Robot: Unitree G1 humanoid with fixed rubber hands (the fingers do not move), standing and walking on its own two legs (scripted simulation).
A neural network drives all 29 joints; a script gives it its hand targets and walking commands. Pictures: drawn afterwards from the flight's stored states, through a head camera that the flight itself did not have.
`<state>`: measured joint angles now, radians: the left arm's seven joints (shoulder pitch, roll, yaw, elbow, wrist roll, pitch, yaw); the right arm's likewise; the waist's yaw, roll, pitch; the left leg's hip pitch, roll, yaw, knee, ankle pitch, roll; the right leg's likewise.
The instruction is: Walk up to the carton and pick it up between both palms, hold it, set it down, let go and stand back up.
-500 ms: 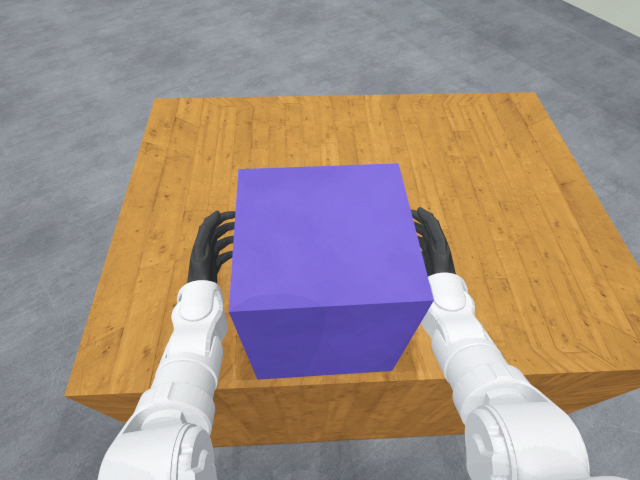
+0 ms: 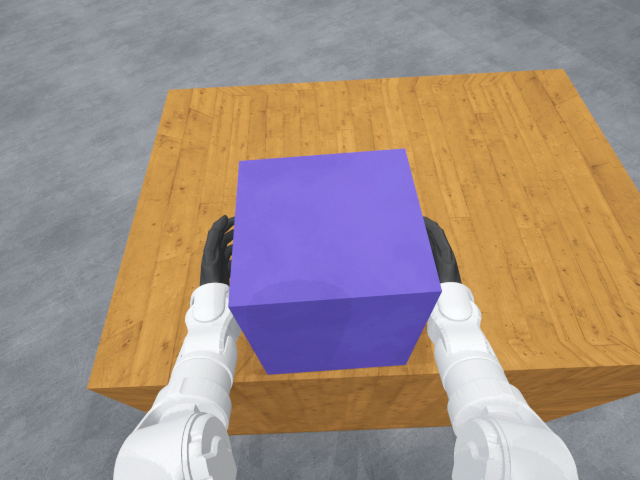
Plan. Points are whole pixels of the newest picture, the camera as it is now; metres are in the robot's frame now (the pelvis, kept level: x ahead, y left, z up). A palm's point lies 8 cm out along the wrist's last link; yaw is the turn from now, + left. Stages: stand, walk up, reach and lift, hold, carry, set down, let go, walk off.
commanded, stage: reach and lift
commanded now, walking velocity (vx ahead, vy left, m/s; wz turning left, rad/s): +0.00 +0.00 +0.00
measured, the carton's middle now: (330, 272) +0.39 +0.00 -0.02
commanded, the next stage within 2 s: none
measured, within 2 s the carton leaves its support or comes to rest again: leaves its support in 0.78 s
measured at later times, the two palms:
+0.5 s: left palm (216, 258) +0.39 +0.15 +0.03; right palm (445, 261) +0.39 -0.15 +0.01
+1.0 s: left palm (208, 262) +0.39 +0.16 +0.03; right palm (438, 270) +0.38 -0.14 +0.00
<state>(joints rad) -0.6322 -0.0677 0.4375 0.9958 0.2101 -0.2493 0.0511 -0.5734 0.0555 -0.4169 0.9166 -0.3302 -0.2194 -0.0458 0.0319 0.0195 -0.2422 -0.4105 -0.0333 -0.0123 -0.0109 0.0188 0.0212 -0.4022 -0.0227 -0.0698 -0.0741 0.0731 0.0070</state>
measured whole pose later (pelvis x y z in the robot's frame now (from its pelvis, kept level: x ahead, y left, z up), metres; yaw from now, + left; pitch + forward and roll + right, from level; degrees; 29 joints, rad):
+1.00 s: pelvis -0.01 +0.01 +0.00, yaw +2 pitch +22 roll -1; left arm -0.69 -0.09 0.47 0.98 0.37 -0.30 0.07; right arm -0.59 0.06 -0.48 0.91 -0.44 -0.30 -0.07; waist 0.03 0.05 -0.22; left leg -0.46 -0.03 -0.05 0.10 -0.03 0.02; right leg -0.42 -0.02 -0.10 0.01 0.06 0.00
